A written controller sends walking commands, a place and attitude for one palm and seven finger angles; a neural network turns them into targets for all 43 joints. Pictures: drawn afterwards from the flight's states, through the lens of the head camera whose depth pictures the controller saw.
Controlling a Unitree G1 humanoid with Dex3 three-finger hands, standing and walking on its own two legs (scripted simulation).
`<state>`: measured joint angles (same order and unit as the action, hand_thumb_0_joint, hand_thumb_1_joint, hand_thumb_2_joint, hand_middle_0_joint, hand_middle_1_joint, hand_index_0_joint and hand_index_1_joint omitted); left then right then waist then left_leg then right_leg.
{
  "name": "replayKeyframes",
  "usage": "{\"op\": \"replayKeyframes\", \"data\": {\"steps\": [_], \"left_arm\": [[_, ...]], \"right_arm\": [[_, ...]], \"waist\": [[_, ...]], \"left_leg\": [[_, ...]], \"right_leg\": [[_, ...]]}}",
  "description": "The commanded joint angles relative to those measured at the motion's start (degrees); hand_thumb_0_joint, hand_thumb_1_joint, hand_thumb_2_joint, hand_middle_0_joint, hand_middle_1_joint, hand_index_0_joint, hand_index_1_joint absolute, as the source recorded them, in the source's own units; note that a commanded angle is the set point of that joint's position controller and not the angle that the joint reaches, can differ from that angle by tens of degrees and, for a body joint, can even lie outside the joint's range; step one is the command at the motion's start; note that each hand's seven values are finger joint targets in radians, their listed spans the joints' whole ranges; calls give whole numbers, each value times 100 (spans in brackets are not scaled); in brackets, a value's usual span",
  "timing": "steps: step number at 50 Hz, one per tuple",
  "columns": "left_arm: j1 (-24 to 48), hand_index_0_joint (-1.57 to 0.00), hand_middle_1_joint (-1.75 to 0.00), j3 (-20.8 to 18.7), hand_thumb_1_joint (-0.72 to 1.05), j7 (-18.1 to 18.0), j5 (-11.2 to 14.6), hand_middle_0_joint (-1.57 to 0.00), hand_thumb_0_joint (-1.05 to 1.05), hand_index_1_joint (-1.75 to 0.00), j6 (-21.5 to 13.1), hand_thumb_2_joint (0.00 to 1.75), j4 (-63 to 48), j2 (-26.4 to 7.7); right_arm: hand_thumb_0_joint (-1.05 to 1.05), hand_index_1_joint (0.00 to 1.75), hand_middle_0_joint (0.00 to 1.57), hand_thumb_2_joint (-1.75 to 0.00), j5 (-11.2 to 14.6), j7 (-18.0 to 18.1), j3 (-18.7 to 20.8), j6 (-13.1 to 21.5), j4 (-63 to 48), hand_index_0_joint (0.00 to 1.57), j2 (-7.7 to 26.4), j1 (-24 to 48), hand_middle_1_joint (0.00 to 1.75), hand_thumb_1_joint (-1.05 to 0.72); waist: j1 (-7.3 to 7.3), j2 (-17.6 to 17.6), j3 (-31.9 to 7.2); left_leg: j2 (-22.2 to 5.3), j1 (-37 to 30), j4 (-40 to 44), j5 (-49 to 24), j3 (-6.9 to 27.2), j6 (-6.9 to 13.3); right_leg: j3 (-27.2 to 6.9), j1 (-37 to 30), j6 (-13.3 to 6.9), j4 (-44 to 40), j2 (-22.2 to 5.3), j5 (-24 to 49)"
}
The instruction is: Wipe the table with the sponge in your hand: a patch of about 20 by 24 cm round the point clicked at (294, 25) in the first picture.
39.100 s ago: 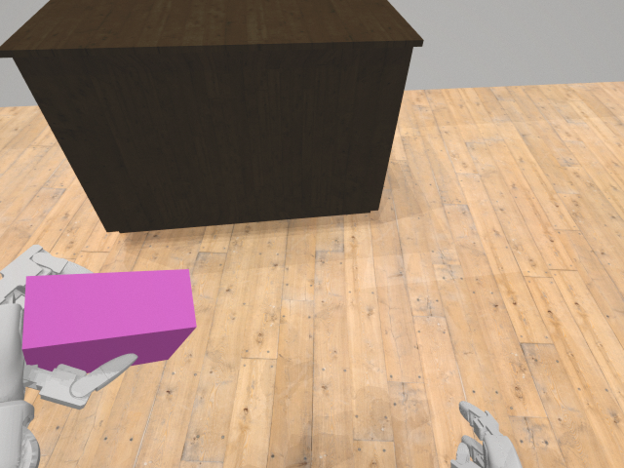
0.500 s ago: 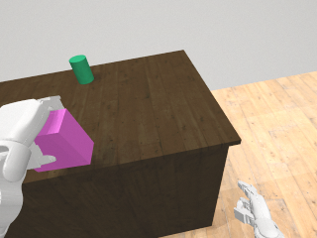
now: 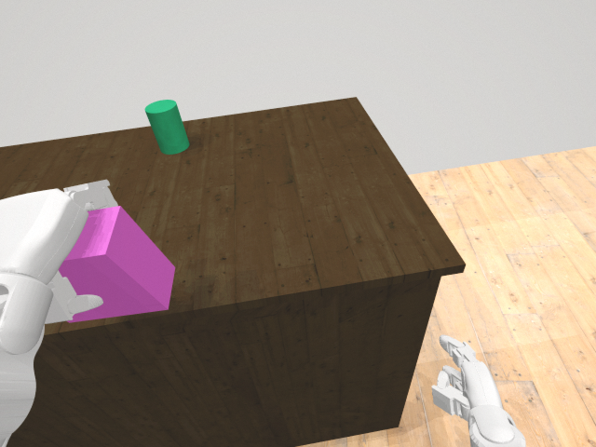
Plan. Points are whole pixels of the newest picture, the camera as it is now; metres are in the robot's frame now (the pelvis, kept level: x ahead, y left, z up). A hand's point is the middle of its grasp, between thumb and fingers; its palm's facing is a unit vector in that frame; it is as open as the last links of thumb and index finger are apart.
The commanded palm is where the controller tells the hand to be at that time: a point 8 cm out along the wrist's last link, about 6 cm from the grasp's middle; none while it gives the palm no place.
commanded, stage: bring the sponge back beside the body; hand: left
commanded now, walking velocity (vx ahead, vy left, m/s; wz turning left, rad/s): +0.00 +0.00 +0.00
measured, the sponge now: (104, 279) +0.21 +0.29 +0.17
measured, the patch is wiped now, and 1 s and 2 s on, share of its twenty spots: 1.00 1.00 1.00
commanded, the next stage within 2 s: step back with the hand held close in 0.10 s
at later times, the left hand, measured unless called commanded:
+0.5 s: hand (122, 218) +0.22 +0.23 +0.26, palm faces +0.41 -0.83 -0.38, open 10.2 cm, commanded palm +0.16 +0.29 +0.28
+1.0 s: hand (57, 249) +0.17 +0.25 +0.27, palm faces +0.54 -0.76 -0.36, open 10.2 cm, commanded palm +0.11 +0.29 +0.28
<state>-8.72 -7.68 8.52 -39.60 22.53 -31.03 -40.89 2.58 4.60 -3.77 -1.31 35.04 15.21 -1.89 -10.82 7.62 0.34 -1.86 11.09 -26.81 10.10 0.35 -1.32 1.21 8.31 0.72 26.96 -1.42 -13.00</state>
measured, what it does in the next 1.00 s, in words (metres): shifts its weight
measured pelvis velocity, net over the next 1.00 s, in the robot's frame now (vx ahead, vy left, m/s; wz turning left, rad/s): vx -0.05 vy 0.01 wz -0.02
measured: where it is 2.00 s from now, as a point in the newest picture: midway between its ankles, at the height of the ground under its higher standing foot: outside the picture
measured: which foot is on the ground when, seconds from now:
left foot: down 0.00-1.00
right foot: down 0.00-1.00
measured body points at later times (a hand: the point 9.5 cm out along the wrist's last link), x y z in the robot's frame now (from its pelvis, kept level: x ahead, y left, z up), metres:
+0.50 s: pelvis +0.00 +0.01 -0.01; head +0.00 +0.02 +0.44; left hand +0.20 +0.27 +0.27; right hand +0.15 -0.23 -0.09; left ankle +0.04 +0.13 -0.74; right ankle +0.02 -0.13 -0.74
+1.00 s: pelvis -0.05 +0.01 -0.02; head -0.04 +0.02 +0.43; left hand +0.13 +0.29 +0.29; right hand +0.12 -0.22 -0.10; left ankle +0.04 +0.13 -0.74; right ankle +0.02 -0.13 -0.74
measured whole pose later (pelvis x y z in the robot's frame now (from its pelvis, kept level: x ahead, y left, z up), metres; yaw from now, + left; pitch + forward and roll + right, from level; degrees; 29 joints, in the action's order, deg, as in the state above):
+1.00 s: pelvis -0.05 +0.01 -0.02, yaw -1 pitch +1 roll -2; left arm -14.2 -30.6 -9.7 3.4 -12.8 -37.1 -28.1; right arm 1.4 4.3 -1.0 4.2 34.3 12.1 -10.9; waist -0.5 1.7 -0.2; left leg -1.8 28.1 -38.6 11.8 1.3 0.1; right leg 0.3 25.3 1.4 35.9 0.0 -13.6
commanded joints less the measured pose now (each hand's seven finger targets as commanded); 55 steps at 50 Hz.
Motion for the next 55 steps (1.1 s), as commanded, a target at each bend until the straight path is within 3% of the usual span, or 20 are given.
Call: {"op": "replayKeyframes", "data": {"steps": [1, 8, 10, 11, 12, 13, 14, 15, 16, 18, 21, 28, 34, 39, 43, 47, 49, 51, 54, 55], "left_arm": [[1521, -120, -160, -1086, 10, -284, -183, -120, 0, -160, -60, 130, -1093, -1446], [1248, -120, -160, -1121, 10, -278, -181, -120, 0, -160, -22, 130, -986, -1417], [1318, -120, -160, -1136, 10, -268, -193, -120, 0, -160, -11, 130, -1163, -1408], [1008, -120, -160, -340, 10, -244, -260, -120, 0, -160, 98, 130, 211, -490], [1881, -120, -160, -1701, 10, -752, 4143, -120, 0, -160, -1236, 130, -1206, 487], [1004, -120, -160, -1861, 10, -1023, 4054, -120, 0, -160, -1686, 130, -309, -203], [1001, -120, -160, -1999, 10, -1189, 4281, -120, 0, -160, -1996, 130, -922, -142], [1126, -120, -160, -2180, 10, -1316, 4330, -120, 0, -160, -2280, 130, -1487, -290], [986, -120, -160, -2170, 10, -1416, 4378, -120, 0, -160, -2485, 130, -1742, -132], [807, -120, -160, -2444, 10, -1601, 4472, -120, 0, -160, -2772, 130, -2178, -84], [282, -120, -160, -2744, 10, -1763, 4460, -120, 0, -160, -3211, 130, -2078, 83], [-385, -120, -160, -2952, 10, -1780, 4427, -120, 0, -160, -3608, 130, -1623, 132], [-845, -120, -160, -2982, 10, -1824, 4428, -120, 0, -160, -3766, 130, -2013, 59], [-734, -120, -160, -3169, 10, -1952, 4429, -120, 0, -160, -3885, 130, -2176, -81], [-356, -120, -160, -3111, 10, -2000, 4437, -120, 0, -160, -3843, 130, -1850, 51], [160, -120, -160, -2897, 10, -1977, 4389, -120, 0, -160, -3737, 130, -1376, 312], [324, -120, -160, -2802, 10, -1933, 4357, -120, 0, -160, -3695, 130, -1207, 362], [359, -120, -160, -2575, 10, -1873, 4352, -120, 0, -160, -3670, 130, -1251, 465], [398, -120, -160, -2343, 10, -1849, 4322, -120, 0, -160, -3665, 130, -1634, 449], [493, -120, -160, -2436, 10, -1888, 4294, -120, 0, -160, -3673, 130, -2019, 270]], "right_arm": [[0, 30, 20, -90, 6, 48, 189, 343, -1101, 20, 506, 1391, 30, -90], [0, 30, 20, -90, -7, 21, 207, 300, -1093, 20, 534, 1348, 30, -90], [0, 30, 20, -90, 53, 12, 163, 344, -1156, 20, 491, 1586, 30, -90], [0, 30, 20, -90, 28, 54, 162, 321, -996, 20, 504, 1271, 30, -90], [0, 30, 20, -90, 149, -35, 270, 363, -1988, 20, 350, 161, 30, -90], [0, 30, 20, -90, -64, -5, 112, 352, -1400, 20, 353, -271, 30, -90], [0, 30, 20, -90, -73, 31, 182, 315, -1323, 20, 334, -356, 30, -90], [0, 30, 20, -90, -142, 46, 111, 369, -1257, 20, 338, -354, 30, -90], [0, 30, 20, -90, -173, 74, 129, 379, -1153, 20, 370, -438, 30, -90], [0, 30, 20, -90, -199, 58, 282, 377, -1208, 20, 628, -322, 30, -90], [0, 30, 20, -90, -165, 31, 359, 449, -1238, 20, 533, -329, 30, -90], [0, 30, 20, -90, -151, -74, 549, 576, -983, 20, 497, -409, 30, -90], [0, 30, 20, -90, -121, -91, 573, 695, -865, 20, 430, -455, 30, -90], [0, 30, 20, -90, -161, -31, 582, 778, -741, 20, 384, -565, 30, -90], [0, 30, 20, -90, -148, 34, 609, 812, -742, 20, 482, -604, 30, -90], [0, 30, 20, -90, -95, 62, 608, 851, -925, 20, 567, -535, 30, -90], [0, 30, 20, -90, -75, 30, 605, 867, -969, 20, 538, -532, 30, -90], [0, 30, 20, -90, -76, 0, 561, 872, -993, 20, 482, -475, 30, -90], [0, 30, 20, -90, -138, -74, 474, 818, -813, 20, 381, -408, 30, -90], [0, 30, 20, -90, -178, -80, 460, 789, -741, 20, 340, -383, 30, -90]], "waist": [[28, 38, -868], [25, -181, -833], [40, 154, -835], [223, -363, -236], [961, -1611, 164], [931, -2413, -291], [942, -2615, -498], [988, -2068, -661], [1036, -1329, -999], [921, 212, -1026], [891, 824, -733], [952, 181, -1300], [1081, -649, -1268], [1166, -904, -1111], [1192, -550, -971], [1125, 335, -797], [1099, 118, -786], [1107, -264, -701], [1155, -1158, -528], [1158, -1150, -698]], "left_leg": [[270, -180, 621, 149, 127, 102], [259, -210, 589, 23, 104, 117], [270, -220, 628, 108, 151, 107], [233, 54, 685, 362, 55, 76], [61, -176, -246, 1601, -38, 270], [231, -414, -865, 1613, -67, 293], [225, -420, -1273, 1376, -55, 285], [166, -527, -1155, 1106, -59, 290], [-9, -431, -804, 678, -36, 287], [-515, 98, 12, 201, 595, 375], [-625, 1167, 608, 1130, 946, 459], [-718, 697, 42, -1085, 829, 376], [-470, 1013, -450, 263, 560, 252], [-277, 945, -857, 1279, 468, 206], [-479, 1093, -379, 1718, 770, 311], [-898, 1957, 726, 2512, 1211, 487], [-905, 2206, 628, 2438, 1130, 518], [-633, 1903, 98, 2155, 831, 444], [-166, 1310, -1292, 2146, 410, 230], [-86, 942, -1624, 1758, 278, 175]], "right_leg": [[-228, -30, -335, -587, 314, -144], [-221, -10, -323, -626, 325, -62], [-408, 2, -377, -627, 418, -107], [-117, 276, -319, -675, 368, -264], [-803, 1762, -198, -1440, 131, -778], [-847, 2072, -348, -1524, -183, -1419], [-1007, 2086, -440, -1515, -561, -1167], [-1206, 1963, -484, -1334, -666, -466], [-896, 1474, -452, -807, -765, 370], [-508, 861, -278, 30, -392, 1167], [-103, 451, -129, 358, 79, 414], [-168, 467, -52, 340, 8, 1028], [-601, 691, -201, 33, -543, 1686], [-958, 1494, -342, -294, -811, 242], [-693, 1625, -249, -6, -437, -327], [-155, 944, -43, 850, 173, -616], [-183, 690, -31, 961, 179, -487], [-469, 1067, -115, 384, -39, -262], [-1342, 2247, -439, -769, -876, -1491], [-1461, 2391, -582, -856, -1123, -1223]]}}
